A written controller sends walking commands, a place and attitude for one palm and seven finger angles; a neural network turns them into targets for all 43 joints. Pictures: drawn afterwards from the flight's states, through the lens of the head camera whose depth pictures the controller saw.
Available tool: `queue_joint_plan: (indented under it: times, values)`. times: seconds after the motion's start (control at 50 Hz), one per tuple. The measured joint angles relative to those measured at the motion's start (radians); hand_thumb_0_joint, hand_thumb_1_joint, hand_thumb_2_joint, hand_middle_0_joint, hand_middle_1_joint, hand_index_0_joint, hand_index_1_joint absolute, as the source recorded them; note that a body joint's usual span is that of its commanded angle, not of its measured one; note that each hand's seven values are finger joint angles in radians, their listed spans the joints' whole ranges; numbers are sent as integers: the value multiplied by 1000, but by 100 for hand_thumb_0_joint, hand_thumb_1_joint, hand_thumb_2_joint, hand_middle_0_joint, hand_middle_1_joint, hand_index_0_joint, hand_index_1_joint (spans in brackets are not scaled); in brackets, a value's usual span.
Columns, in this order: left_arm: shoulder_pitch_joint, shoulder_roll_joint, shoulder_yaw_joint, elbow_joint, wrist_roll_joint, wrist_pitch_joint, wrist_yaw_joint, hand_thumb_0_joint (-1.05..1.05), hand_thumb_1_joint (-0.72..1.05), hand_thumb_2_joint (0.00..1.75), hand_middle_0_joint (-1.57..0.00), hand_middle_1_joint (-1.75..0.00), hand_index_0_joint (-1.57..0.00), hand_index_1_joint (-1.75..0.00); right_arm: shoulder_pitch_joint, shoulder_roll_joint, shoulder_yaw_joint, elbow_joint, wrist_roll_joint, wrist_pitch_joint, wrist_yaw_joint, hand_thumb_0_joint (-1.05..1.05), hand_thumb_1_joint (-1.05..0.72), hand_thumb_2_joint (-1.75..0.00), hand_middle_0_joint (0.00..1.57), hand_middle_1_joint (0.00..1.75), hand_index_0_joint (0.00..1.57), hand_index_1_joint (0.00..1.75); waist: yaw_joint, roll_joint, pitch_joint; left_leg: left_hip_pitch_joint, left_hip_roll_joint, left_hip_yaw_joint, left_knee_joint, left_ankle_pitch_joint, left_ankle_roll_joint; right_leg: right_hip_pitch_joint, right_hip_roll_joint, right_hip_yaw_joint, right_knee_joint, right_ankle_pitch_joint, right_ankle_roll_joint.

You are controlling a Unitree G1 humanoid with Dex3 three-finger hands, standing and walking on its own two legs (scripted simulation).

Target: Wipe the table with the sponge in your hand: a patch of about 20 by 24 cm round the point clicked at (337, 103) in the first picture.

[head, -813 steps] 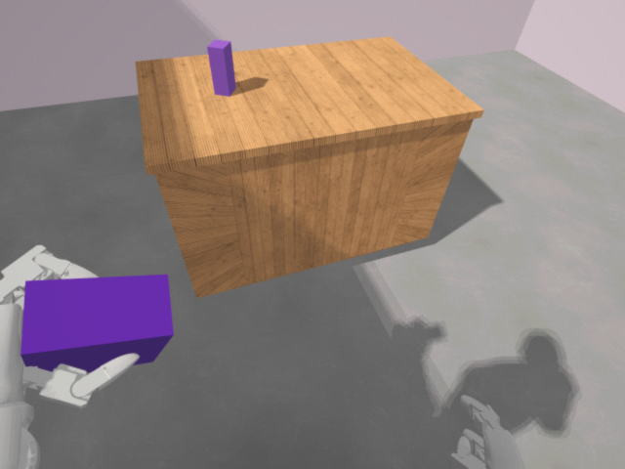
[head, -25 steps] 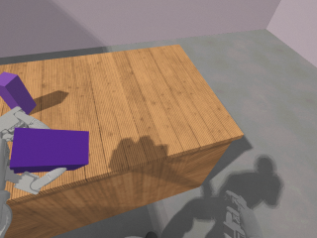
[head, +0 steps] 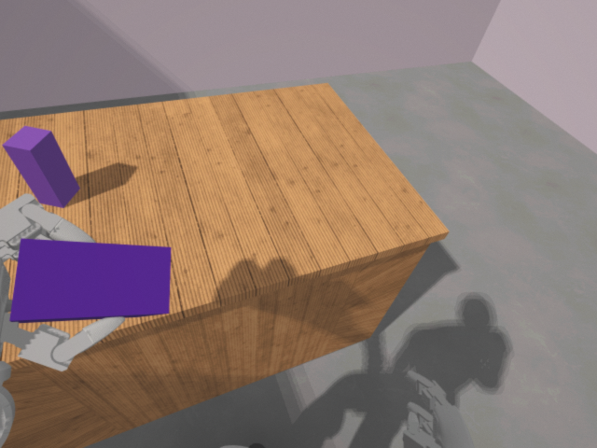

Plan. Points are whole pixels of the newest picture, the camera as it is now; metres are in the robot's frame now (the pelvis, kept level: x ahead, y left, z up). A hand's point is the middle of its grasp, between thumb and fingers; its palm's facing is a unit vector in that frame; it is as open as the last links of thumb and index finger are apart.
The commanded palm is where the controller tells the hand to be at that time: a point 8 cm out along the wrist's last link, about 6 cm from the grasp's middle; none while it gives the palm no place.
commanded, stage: come to a stop and stand still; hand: left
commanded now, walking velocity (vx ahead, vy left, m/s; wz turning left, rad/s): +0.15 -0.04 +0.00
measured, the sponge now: (112, 285) +0.23 +0.21 +0.15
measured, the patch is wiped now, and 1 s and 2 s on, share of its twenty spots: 0.00 0.00 0.00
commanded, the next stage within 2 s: look again from close up in 0.24 s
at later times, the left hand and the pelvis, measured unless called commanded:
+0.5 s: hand out of the picture +0.19 +0.28 +0.18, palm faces +0.41 -0.78 -0.47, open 9.9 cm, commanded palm +0.12 +0.32 +0.18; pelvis -0.03 +0.03 -0.01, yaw +2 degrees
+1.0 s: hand out of the picture +0.17 +0.31 +0.18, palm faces +0.40 -0.75 -0.52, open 9.9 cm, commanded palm +0.12 +0.33 +0.18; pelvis -0.03 +0.05 +0.00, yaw +1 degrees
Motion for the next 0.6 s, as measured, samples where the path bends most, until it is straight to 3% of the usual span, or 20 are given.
queue_joint_plan:
  times: [0.06, 0.08, 0.14, 0.2, 0.24, 0.32, 0.34, 0.38, 0.42, 0.48, 0.54, 0.6]
  values:
    - [36, 41, 19, 11, 2, -5, -10, -1, -48, 102, -76, -133, -77, -133, 36, -17, -5, -14, -1, 20, -5, 1, -91, -90, 20, 30, 20, 30, 13, 21, -44, -57, -6, 28, 47, -86, -29, 139, -11, -36, -238, 9, -31]
    - [30, 48, 26, 26, 1, -7, -14, -1, -48, 102, -76, -133, -77, -133, 34, -31, -9, -13, 2, 27, -7, 1, -90, -90, 20, 30, 20, 30, 19, 35, -46, -101, -3, 37, 128, -159, -38, 150, -13, -44, -287, 109, -46]
    - [-23, 27, 16, 92, -6, 0, -25, 0, -48, 102, -76, -133, -77, -133, 14, -70, -27, 34, 18, 54, -13, 1, -91, -90, 20, 30, 20, 30, 12, 91, -29, -227, 8, 5, 568, -267, -46, 149, 5, -86, -249, 133, -43]
    - [-26, -21, 20, 150, -14, 6, -13, 0, -48, 102, -76, -133, -77, -133, 21, -69, -32, 67, 29, 59, -14, 1, -91, -90, 20, 30, 20, 30, 27, 43, -68, -245, 22, -2, 736, -224, -45, 128, -15, -58, -226, 104, -39]
    - [-10, -58, 11, 166, -11, 11, 5, 0, -48, 102, -76, -133, -77, -133, 30, -73, -35, 62, 21, 48, -24, 2, -91, -90, 20, 30, 20, 30, 21, 14, -89, -199, 53, -2, 651, -213, -35, 115, -29, -40, -231, 112, -33]
    - [-14, -95, -52, 114, 1, 17, 26, -1, -48, 102, -76, -133, -77, -133, 42, -102, -51, 41, 5, -8, -55, 2, -91, -90, 20, 30, 20, 30, 2, -7, -77, 6, 98, 6, 212, -167, -9, 91, -60, -45, -185, 92, -7]
    - [-20, -93, -64, 93, 1, 12, 28, -1, -48, 102, -76, -133, -77, -133, 37, -109, -59, 37, 3, -22, -62, 1, -91, -90, 20, 30, 20, 30, -2, -6, -65, 45, 99, 7, 141, -160, -24, 80, -67, -49, -154, 77, 1]
    - [-30, -62, -54, 66, 3, 5, 33, -1, -48, 102, -76, -133, -77, -133, 8, -95, -67, 37, 4, -27, -69, 1, -91, -90, 20, 30, 20, 30, 7, -41, -29, 62, 72, 36, 133, -157, -52, 61, -93, -14, -95, 46, 11]
    - [-30, -17, -22, 50, 5, -1, 28, -1, -48, 102, -76, -133, -77, -133, -9, -79, -65, 18, 4, -28, -68, 1, -91, -90, 20, 30, 20, 30, 0, -41, -12, 62, 67, 44, 135, -148, -56, 52, -86, 1, -87, -19, 15]
    - [-34, 38, 28, 52, 7, -13, 19, -1, -48, 102, -76, -133, -77, -133, -13, -68, -55, -8, 15, -27, -55, 1, -91, -90, 20, 30, 20, 30, -20, 17, 5, 44, 82, 8, 150, -141, -55, 93, -63, -24, -195, 135, 14]
    - [-9, 46, 57, 62, -9, -28, 15, -1, -48, 102, -76, -133, -77, -133, -2, -67, -45, -9, 26, -17, -42, 1, -91, -90, 20, 30, 20, 30, -22, 78, -6, 3, 96, -26, 211, -187, -41, 113, -39, -53, -257, 170, 10]
    - [47, 3, 49, 85, -28, -22, 16, -1, -48, 102, -76, -133, -77, -133, 14, -67, -41, 4, 37, 0, -37, 1, -91, -90, 20, 30, 20, 30, 0, 78, -35, -45, 62, -12, 333, -240, -34, 84, -54, -32, -246, 158, 14]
